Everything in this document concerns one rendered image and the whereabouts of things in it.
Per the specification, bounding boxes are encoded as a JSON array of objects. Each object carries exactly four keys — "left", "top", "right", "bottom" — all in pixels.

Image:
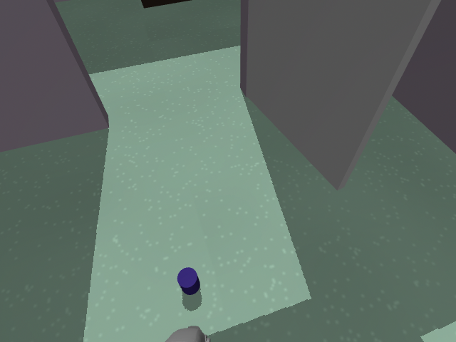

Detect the can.
[{"left": 177, "top": 267, "right": 200, "bottom": 295}]

